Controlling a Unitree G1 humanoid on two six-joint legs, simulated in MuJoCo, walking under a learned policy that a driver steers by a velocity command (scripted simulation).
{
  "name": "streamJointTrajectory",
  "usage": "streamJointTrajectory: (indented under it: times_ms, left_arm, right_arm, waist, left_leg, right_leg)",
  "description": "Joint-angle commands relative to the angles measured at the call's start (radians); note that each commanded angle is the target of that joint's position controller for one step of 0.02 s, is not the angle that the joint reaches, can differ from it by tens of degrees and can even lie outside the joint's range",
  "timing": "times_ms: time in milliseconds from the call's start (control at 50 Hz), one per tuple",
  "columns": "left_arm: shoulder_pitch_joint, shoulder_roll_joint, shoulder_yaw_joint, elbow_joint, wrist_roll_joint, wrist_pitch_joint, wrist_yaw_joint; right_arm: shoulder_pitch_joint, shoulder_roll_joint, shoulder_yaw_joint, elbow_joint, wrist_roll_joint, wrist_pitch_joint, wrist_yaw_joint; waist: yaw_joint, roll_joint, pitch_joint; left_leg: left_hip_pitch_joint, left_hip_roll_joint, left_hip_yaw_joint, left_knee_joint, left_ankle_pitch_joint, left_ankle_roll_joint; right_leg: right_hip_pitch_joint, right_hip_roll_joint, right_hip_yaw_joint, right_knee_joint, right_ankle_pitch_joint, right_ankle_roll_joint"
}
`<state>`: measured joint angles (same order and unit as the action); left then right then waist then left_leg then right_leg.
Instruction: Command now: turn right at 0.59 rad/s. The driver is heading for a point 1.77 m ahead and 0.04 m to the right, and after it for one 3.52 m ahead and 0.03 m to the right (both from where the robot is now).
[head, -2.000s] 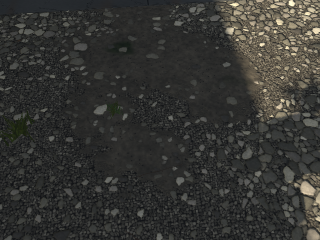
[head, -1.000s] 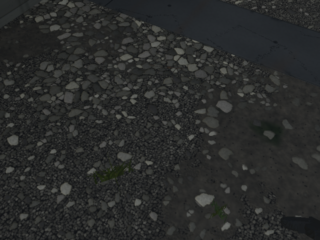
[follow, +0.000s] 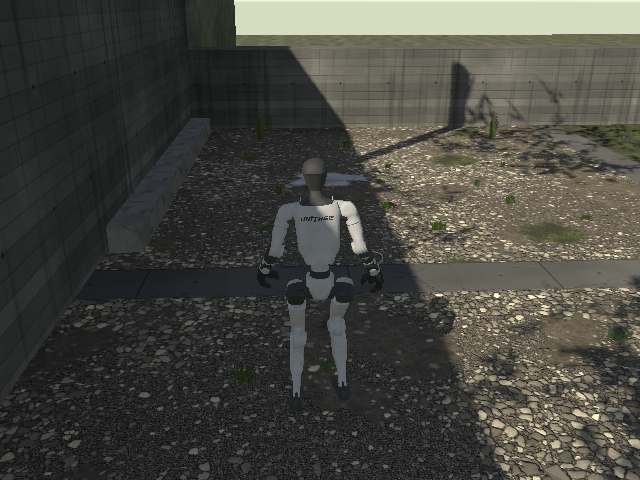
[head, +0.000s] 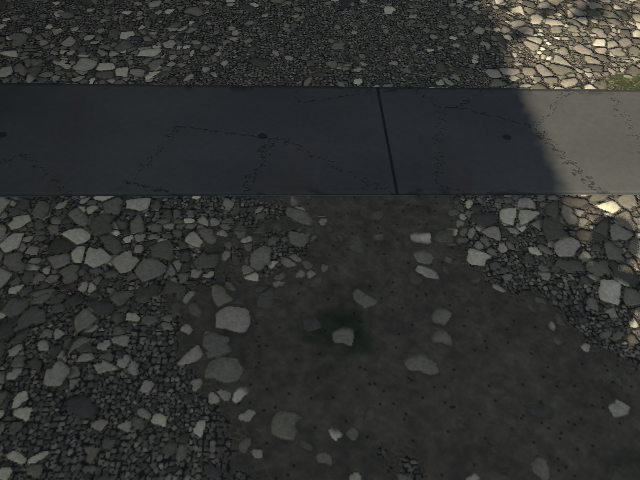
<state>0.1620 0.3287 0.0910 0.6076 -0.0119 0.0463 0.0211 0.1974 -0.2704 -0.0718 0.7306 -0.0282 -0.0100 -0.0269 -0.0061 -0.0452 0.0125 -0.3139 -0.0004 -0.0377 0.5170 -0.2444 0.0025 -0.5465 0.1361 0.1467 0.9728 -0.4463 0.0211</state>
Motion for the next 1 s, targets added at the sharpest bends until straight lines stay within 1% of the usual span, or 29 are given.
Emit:
streamJointTrajectory:
  times_ms: [20, 80, 120, 160, 260, 300, 320, 340, 360, 380, 400, 420, 440, 460, 500, 580, 620, 660, 700, 740, 760, 780, 800, 820, 840, 860, 900, 960, 1000]
  left_arm:
    - [0.073, 0.101, 0.041, -0.028, -0.002, 0.007, 0.004]
    - [-0.009, 0.058, 0.022, -0.067, -0.017, 0.010, -0.001]
    - [-0.048, 0.044, 0.013, -0.089, -0.014, 0.008, -0.006]
    - [-0.057, 0.032, 0.005, -0.100, -0.009, 0.007, -0.015]
    - [-0.026, 0.054, 0.015, -0.103, -0.011, 0.017, -0.034]
    - [0.041, 0.049, 0.023, -0.079, -0.010, 0.018, -0.040]
    - [0.080, 0.075, 0.035, -0.065, -0.008, 0.017, -0.032]
    - [0.118, 0.176, 0.062, -0.073, -0.008, 0.011, -0.018]
    - [0.114, 0.258, 0.072, -0.093, 0.025, -0.005, -0.019]
    - [0.129, 0.196, 0.056, -0.089, 0.040, -0.028, -0.026]
    - [0.080, 0.162, 0.039, -0.078, 0.037, -0.041, -0.023]
    - [0.020, 0.133, 0.032, -0.080, 0.020, -0.044, -0.016]
    - [-0.023, 0.104, 0.019, -0.081, 0.003, -0.042, -0.010]
    - [-0.037, 0.093, 0.009, -0.080, 0.004, -0.040, -0.005]
    - [-0.038, 0.080, 0.001, -0.071, 0.017, -0.039, 0.001]
    - [-0.029, 0.081, -0.003, -0.047, 0.021, -0.036, 0.006]
    - [0.010, 0.098, 0.001, -0.027, 0.017, -0.034, 0.000]
    - [0.037, 0.119, 0.003, -0.005, 0.011, -0.035, -0.008]
    - [0.043, 0.122, 0.000, 0.009, 0.004, -0.041, -0.012]
    - [0.020, 0.109, -0.008, 0.016, -0.007, -0.044, -0.012]
    - [0.008, 0.080, -0.018, 0.016, -0.002, -0.050, -0.012]
    - [-0.035, 0.019, -0.036, 0.001, 0.010, -0.060, -0.014]
    - [-0.046, -0.018, -0.040, -0.041, 0.013, -0.080, -0.017]
    - [-0.108, 0.065, -0.018, -0.061, -0.002, -0.100, -0.013]
    - [-0.094, 0.094, -0.004, -0.052, -0.019, -0.115, -0.018]
    - [-0.073, 0.081, -0.005, -0.033, -0.016, -0.123, -0.023]
    - [-0.097, 0.066, -0.003, -0.031, 0.002, -0.140, -0.033]
    - [-0.139, 0.000, -0.020, -0.033, 0.010, -0.153, -0.047]
    - [-0.177, -0.025, -0.030, -0.036, 0.006, -0.156, -0.055]
  right_arm:
    - [-0.101, -0.113, -0.022, -0.104, 0.020, -0.010, -0.016]
    - [-0.041, -0.128, -0.025, -0.093, 0.011, 0.007, -0.026]
    - [-0.007, -0.153, -0.035, -0.085, 0.010, 0.015, -0.029]
    - [-0.014, -0.180, -0.045, -0.085, 0.015, 0.019, -0.025]
    - [-0.039, -0.211, -0.058, -0.078, 0.039, 0.017, -0.005]
    - [-0.060, -0.203, -0.058, -0.070, 0.060, 0.015, -0.003]
    - [-0.009, -0.169, -0.050, -0.047, 0.057, 0.011, 0.001]
    - [0.004, -0.112, -0.033, -0.060, 0.018, 0.009, 0.006]
    - [-0.083, -0.092, -0.020, -0.129, -0.006, 0.004, -0.001]
    - [-0.140, -0.143, -0.036, -0.129, 0.007, 0.003, -0.007]
    - [-0.130, -0.155, -0.041, -0.118, 0.027, 0.007, -0.007]
    - [-0.098, -0.151, -0.044, -0.090, 0.027, 0.012, -0.013]
    - [-0.081, -0.159, -0.047, -0.079, 0.019, 0.018, -0.018]
    - [-0.062, -0.151, -0.047, -0.069, 0.016, 0.019, -0.016]
    - [-0.035, -0.128, -0.039, -0.057, 0.025, 0.020, -0.009]
    - [-0.075, -0.088, -0.015, -0.067, 0.026, 0.021, -0.001]
    - [-0.078, -0.098, -0.013, -0.070, 0.032, 0.016, 0.009]
    - [-0.091, -0.120, -0.016, -0.079, 0.044, 0.004, 0.019]
    - [-0.081, -0.119, -0.015, -0.075, 0.051, -0.018, 0.029]
    - [-0.003, -0.090, -0.010, -0.037, 0.049, -0.044, 0.036]
    - [0.054, -0.090, -0.011, -0.014, 0.043, -0.055, 0.036]
    - [0.156, -0.122, -0.015, 0.011, 0.038, -0.063, 0.032]
    - [0.212, -0.228, -0.040, 0.028, 0.033, -0.067, 0.034]
    - [0.229, -0.224, -0.042, 0.021, 0.024, -0.072, 0.040]
    - [0.190, -0.182, -0.027, 0.010, 0.026, -0.077, 0.035]
    - [0.166, -0.161, -0.020, 0.000, 0.032, -0.080, 0.032]
    - [0.164, -0.150, -0.014, -0.005, 0.040, -0.076, 0.024]
    - [0.183, -0.141, -0.013, -0.005, 0.044, -0.058, 0.010]
    - [0.197, -0.158, -0.019, -0.004, 0.045, -0.050, 0.003]
  waist:
    - [0.034, 0.164, -0.055]
    - [-0.015, 0.202, -0.047]
    - [-0.043, 0.225, -0.069]
    - [-0.048, 0.237, -0.085]
    - [-0.033, 0.254, -0.089]
    - [0.014, 0.230, -0.095]
    - [0.021, 0.163, -0.107]
    - [0.011, -0.082, -0.121]
    - [0.031, -0.292, -0.121]
    - [0.088, -0.160, -0.164]
    - [0.050, -0.124, -0.129]
    - [0.020, -0.075, -0.111]
    - [0.005, -0.080, -0.100]
    - [-0.007, -0.093, -0.109]
    - [-0.015, -0.090, -0.129]
    - [0.015, -0.098, -0.106]
    - [0.044, -0.111, -0.094]
    - [0.061, -0.137, -0.029]
    - [0.051, -0.111, 0.009]
    - [-0.002, -0.065, 0.012]
    - [-0.029, -0.046, -0.005]
    - [-0.062, 0.033, -0.032]
    - [-0.042, 0.258, -0.026]
    - [-0.087, 0.276, 0.051]
    - [-0.060, 0.215, 0.092]
    - [-0.044, 0.200, 0.091]
    - [-0.048, 0.168, 0.083]
    - [-0.055, 0.162, 0.047]
    - [-0.067, 0.175, 0.046]
  left_leg:
    - [0.145, 0.257, -0.196, -0.171, 0.339, 0.175]
    - [0.219, 0.233, -0.103, -0.180, 0.370, 0.191]
    - [0.279, 0.263, -0.094, -0.173, 0.391, 0.207]
    - [0.267, 0.283, -0.064, -0.169, 0.402, 0.212]
    - [0.219, 0.318, -0.018, -0.136, 0.405, 0.197]
    - [0.178, 0.300, 0.030, -0.055, 0.364, 0.143]
    - [0.098, 0.264, 0.084, 0.037, 0.269, 0.079]
    - [-0.139, 0.165, 0.185, 0.301, -0.044, -0.021]
    - [-0.390, 0.023, 0.127, 0.519, -0.431, -0.081]
    - [-0.392, 0.035, -0.002, 0.663, -0.430, -0.079]
    - [-0.389, 0.053, -0.020, 0.691, -0.346, -0.065]
    - [-0.379, 0.063, -0.024, 0.663, -0.263, -0.065]
    - [-0.364, 0.066, -0.023, 0.639, -0.202, -0.073]
    - [-0.308, 0.053, -0.009, 0.654, -0.153, -0.083]
    - [-0.253, 0.041, 0.003, 0.613, -0.101, -0.094]
    - [-0.168, 0.052, 0.002, 0.363, -0.092, -0.090]
    - [-0.119, 0.041, 0.027, 0.274, -0.110, -0.076]
    - [-0.118, 0.024, 0.047, 0.216, -0.163, -0.051]
    - [-0.083, 0.016, 0.056, 0.123, -0.173, -0.013]
    - [0.077, -0.002, 0.080, -0.051, -0.054, 0.032]
    - [0.187, 0.014, 0.047, -0.088, -0.030, 0.051]
    - [0.301, 0.126, -0.099, -0.133, -0.082, 0.090]
    - [0.362, 0.284, -0.404, -0.242, -0.288, 0.204]
    - [0.334, 0.396, -0.633, -0.348, -0.384, 0.311]
    - [0.322, 0.383, -0.610, -0.351, -0.415, 0.308]
    - [0.336, 0.333, -0.543, -0.353, -0.390, 0.279]
    - [0.362, 0.273, -0.424, -0.358, -0.193, 0.237]
    - [0.292, 0.180, -0.259, -0.354, 0.044, 0.206]
    - [0.219, 0.153, -0.207, -0.342, 0.101, 0.196]
  right_leg:
    - [-0.123, -0.067, -0.017, 0.290, 0.023, 0.052]
    - [-0.145, -0.098, -0.089, 0.178, 0.075, 0.081]
    - [-0.126, -0.128, -0.103, 0.077, 0.061, 0.091]
    - [-0.046, -0.152, -0.131, -0.027, 0.039, 0.084]
    - [0.134, -0.147, -0.200, -0.272, 0.071, 0.027]
    - [0.264, -0.120, -0.232, -0.486, 0.221, -0.027]
    - [0.393, -0.112, -0.195, -0.580, 0.337, -0.061]
    - [0.580, -0.306, 0.084, -0.611, 0.653, -0.135]
    - [0.579, -0.525, 0.388, -0.600, 0.848, -0.350]
    - [0.548, -0.512, 0.355, -0.622, 0.772, -0.390]
    - [0.506, -0.457, 0.250, -0.621, 0.707, -0.334]
    - [0.477, -0.394, 0.181, -0.616, 0.636, -0.275]
    - [0.453, -0.369, 0.146, -0.614, 0.643, -0.247]
    - [0.412, -0.345, 0.114, -0.613, 0.689, -0.243]
    - [0.399, -0.326, 0.081, -0.616, 0.695, -0.246]
    - [0.393, -0.322, 0.094, -0.616, 0.562, -0.245]
    - [0.362, -0.321, 0.139, -0.669, 0.205, -0.258]
    - [0.327, -0.339, 0.221, -0.718, -0.059, -0.265]
    - [0.307, -0.347, 0.263, -0.720, -0.144, -0.260]
    - [0.235, -0.314, 0.244, -0.682, -0.163, -0.233]
    - [0.177, -0.277, 0.221, -0.635, -0.142, -0.203]
    - [0.080, -0.218, 0.124, -0.461, -0.096, -0.149]
    - [-0.107, -0.068, -0.111, -0.207, -0.057, -0.068]
    - [-0.246, -0.090, -0.098, -0.047, -0.166, -0.044]
    - [-0.291, -0.143, -0.058, 0.043, -0.098, -0.045]
    - [-0.309, -0.160, -0.063, 0.065, -0.026, -0.045]
    - [-0.318, -0.187, -0.076, 0.017, 0.119, -0.035]
    - [-0.164, -0.152, -0.128, -0.171, 0.257, 0.009]
    - [-0.051, -0.126, -0.145, -0.299, 0.320, 0.029]
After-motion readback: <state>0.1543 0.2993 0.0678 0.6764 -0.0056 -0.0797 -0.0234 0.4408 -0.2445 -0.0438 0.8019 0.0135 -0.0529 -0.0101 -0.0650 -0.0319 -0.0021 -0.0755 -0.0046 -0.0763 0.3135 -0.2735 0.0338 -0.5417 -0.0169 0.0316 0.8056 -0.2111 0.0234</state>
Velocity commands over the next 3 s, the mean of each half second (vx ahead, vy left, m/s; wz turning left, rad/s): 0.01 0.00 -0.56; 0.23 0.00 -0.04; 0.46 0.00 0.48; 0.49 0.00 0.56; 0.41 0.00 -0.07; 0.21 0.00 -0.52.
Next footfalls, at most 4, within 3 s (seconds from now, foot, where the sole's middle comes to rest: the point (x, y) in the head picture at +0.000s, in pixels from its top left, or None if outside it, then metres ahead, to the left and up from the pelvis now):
0.32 right None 0.01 -0.14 -0.77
0.78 left None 0.07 0.07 -0.77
1.18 right None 0.25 -0.25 -0.77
1.66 left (307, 435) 0.57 0.01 -0.77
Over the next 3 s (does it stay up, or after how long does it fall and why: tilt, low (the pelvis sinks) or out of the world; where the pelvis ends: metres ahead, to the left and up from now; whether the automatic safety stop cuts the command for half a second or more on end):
stays up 0.96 0.00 0.01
